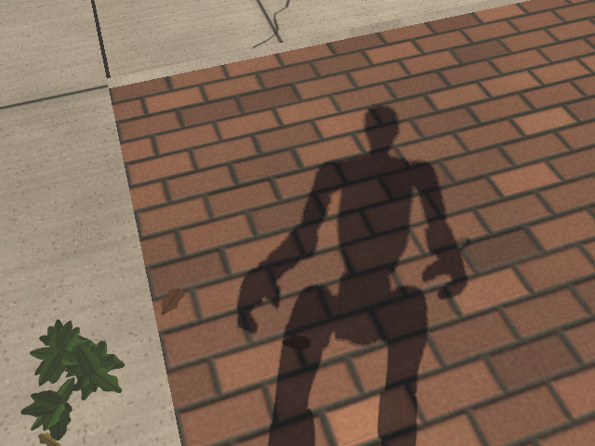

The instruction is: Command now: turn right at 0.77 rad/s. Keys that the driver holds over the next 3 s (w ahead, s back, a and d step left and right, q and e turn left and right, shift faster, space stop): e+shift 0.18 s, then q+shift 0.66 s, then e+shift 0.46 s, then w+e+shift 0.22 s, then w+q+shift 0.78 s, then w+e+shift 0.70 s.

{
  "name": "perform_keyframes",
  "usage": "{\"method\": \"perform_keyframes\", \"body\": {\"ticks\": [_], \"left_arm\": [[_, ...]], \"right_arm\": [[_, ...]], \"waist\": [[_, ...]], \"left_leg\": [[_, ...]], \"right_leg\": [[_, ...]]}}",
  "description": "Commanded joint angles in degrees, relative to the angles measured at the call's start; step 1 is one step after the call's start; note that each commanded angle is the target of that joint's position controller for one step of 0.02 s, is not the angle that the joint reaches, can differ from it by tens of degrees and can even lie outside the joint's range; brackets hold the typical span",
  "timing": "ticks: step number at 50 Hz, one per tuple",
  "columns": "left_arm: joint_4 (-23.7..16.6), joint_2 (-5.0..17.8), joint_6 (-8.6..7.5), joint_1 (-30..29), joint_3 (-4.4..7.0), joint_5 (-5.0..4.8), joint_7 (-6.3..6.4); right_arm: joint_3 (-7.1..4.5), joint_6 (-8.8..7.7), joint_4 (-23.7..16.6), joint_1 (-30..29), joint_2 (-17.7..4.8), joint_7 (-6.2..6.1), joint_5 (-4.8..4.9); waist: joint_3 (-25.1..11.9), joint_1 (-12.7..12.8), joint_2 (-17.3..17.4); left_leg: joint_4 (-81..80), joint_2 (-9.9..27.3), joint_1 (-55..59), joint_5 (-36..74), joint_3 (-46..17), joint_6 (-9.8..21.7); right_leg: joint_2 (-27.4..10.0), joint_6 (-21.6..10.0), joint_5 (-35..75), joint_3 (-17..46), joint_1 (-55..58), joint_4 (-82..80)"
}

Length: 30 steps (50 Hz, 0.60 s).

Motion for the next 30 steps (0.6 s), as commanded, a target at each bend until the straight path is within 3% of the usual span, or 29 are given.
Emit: {"method": "perform_keyframes", "body": {"ticks": [1,2,3,4,5,6,7,8,9,10,12,14,16,17,20,23,26,29,30], "left_arm": [[-5.8,3.4,-0.93,-0.6,0.9,-0.37,-0.37],[-5.6,3.3,-1.26,1.0,0.99,-0.1,-0.25],[-4.4,5.7,-1.96,4.4,1.73,0.65,0.37],[-5.2,14.8,-2.74,5.9,3.74,0.72,1.42],[-5.0,17.8,-2.85,9.8,5.01,0.4,1.68],[-4.9,15.6,-2.67,8.2,4.52,0.14,2.0],[-5.8,13.3,-2.26,3.7,3.71,-0.07,2.42],[-7.0,11.6,-1.88,-1.4,3.09,-0.12,2.82],[-7.9,10.3,-1.86,-3.8,2.68,-0.45,3.14],[-8.0,9.1,-2.08,-4.9,2.05,-0.38,3.08],[-7.3,7.6,-2.98,-3.6,1.21,-0.31,2.89],[-6.2,5.8,-3.63,-2.9,0.2,0.22,3.04],[-5.3,3.1,-4.18,-3.5,-1.37,0.97,3.45],[-4.8,3.0,-4.4,-3.8,-1.73,1.44,3.63],[-3.5,7.8,-4.13,-3.2,-0.55,1.76,4.16],[-3.1,7.6,-3.8,-3.5,-0.38,1.16,4.52],[-2.8,7.2,-3.96,-5.0,-0.18,1.18,4.77],[-2.4,7.7,-3.92,-7.0,0.32,0.7,4.91],[-2.3,7.6,-4.14,-6.6,0.47,0.69,4.92]], "right_arm": [[-3.15,-0.94,-3.0,0.1,-9.6,0.86,0.48],[-3.47,-0.74,-2.8,0.0,-10.0,1.18,1.04],[-3.69,-0.52,-2.0,1.9,-9.5,1.58,1.19],[-2.61,-0.07,-4.5,2.5,-5.1,1.9,0.83],[-2.26,1.01,-7.9,-4.9,-6.0,1.34,-0.27],[-2.18,1.38,-7.4,-3.8,-6.3,1.14,0.04],[-2.35,1.02,-6.4,-2.5,-6.9,1.07,0.61],[-2.65,0.37,-5.6,-1.8,-7.8,0.92,0.57],[-2.93,0.17,-4.9,-0.5,-8.7,0.91,-0.35],[-3.04,0.43,-3.0,2.6,-9.0,1.13,-0.55],[-2.73,1.12,-1.0,5.8,-8.0,1.53,0.37],[-2.21,1.85,0.0,6.3,-6.8,1.73,1.02],[-1.58,2.48,1.0,6.2,-5.5,2.07,1.03],[-1.38,2.64,1.4,5.9,-5.2,2.28,1.08],[-2.41,2.51,0.8,4.4,-8.3,2.74,1.21],[-2.52,1.95,0.4,5.1,-8.0,3.15,1.34],[-2.42,1.61,-0.3,6.0,-6.8,3.31,1.88],[-2.44,0.86,-0.7,8.7,-5.8,3.31,2.11],[-2.96,0.2,-0.8,9.9,-7.6,3.01,1.53]], "waist": [[-7.1,-1.0,7.5],[-7.5,0.6,5.6],[-8.0,2.4,-1.1],[-6.1,2.0,-18.7],[-6.2,5.3,-14.9],[-5.5,3.7,-9.4],[-3.2,1.6,-6.9],[-2.5,-0.4,-5.8],[-3.4,-1.1,-6.5],[-6.1,-1.8,-5.6],[-8.7,-1.7,-3.8],[-8.2,-1.3,-4.3],[-6.8,-0.8,-5.4],[-5.6,-0.3,-6.1],[-2.3,0.8,-7.4],[-1.9,0.2,-5.5],[-3.5,-0.4,-5.2],[-5.5,-2.9,-4.6],[-6.1,-3.9,-0.8]], "left_leg": [[-4.5,17.0,4.5,21.5,-9.2,6.1],[-0.4,16.1,1.6,17.6,-6.7,3.5],[8.5,12.8,-4.3,8.3,-4.0,-0.5],[25.0,3.3,-21.5,-16.9,0.2,-6.0],[33.9,-3.2,-27.2,-24.1,-12.6,-6.4],[37.3,-1.6,-28.7,-19.7,-16.3,-6.3],[36.5,-0.7,-28.3,-13.0,-17.5,-5.7],[34.1,-0.4,-27.3,-7.3,-18.0,-5.5],[34.3,-1.1,-25.9,-4.3,-17.5,-5.6],[35.4,-1.7,-24.2,-2.5,-16.9,-5.7],[33.9,-1.9,-20.7,-2.0,-15.8,-5.8],[29.2,-1.6,-18.2,-1.7,-15.3,-5.6],[21.4,-1.1,-13.4,-1.1,-16.0,-4.9],[17.6,-1.5,-10.6,-1.0,-16.2,-4.4],[15.9,-3.9,-10.8,-5.1,-15.7,-3.0],[15.7,-3.3,-12.1,-8.8,-14.7,-2.2],[13.2,-3.5,-10.3,-10.8,-13.1,-1.3],[0.6,-4.9,-3.3,-2.4,-12.4,0.5],[-6.9,-3.2,1.3,5.6,-19.0,2.2]], "right_leg": [[0.5,-2.0,1.3,-1.8,2.2,-7.1],[1.2,-2.8,6.4,-1.8,6.8,-13.6],[0.0,-4.4,12.4,4.7,13.2,-21.6],[-15.9,-10.0,26.2,30.0,18.9,-28.7],[-19.8,-18.3,37.8,38.3,16.4,-28.2],[-18.0,-19.0,33.2,32.8,16.8,-27.9],[-14.3,-17.1,26.5,28.3,14.2,-28.5],[-10.2,-14.5,23.2,25.3,12.8,-29.0],[-8.0,-13.6,27.1,23.6,12.4,-28.2],[-7.5,-13.4,32.9,20.8,13.9,-27.3],[-7.5,-12.8,39.7,17.6,14.8,-26.7],[-7.5,-12.3,38.0,15.9,14.9,-28.2],[-7.6,-11.3,30.6,14.0,12.7,-30.4],[-7.7,-10.9,26.4,13.0,11.0,-31.2],[-10.3,-12.4,23.5,13.5,10.6,-29.8],[-13.2,-13.9,30.5,13.9,13.1,-27.1],[-14.4,-13.8,39.3,12.3,15.0,-23.6],[-12.8,-9.9,38.4,7.6,13.6,-16.9],[-9.8,-6.2,30.5,4.5,9.5,-10.1]]}}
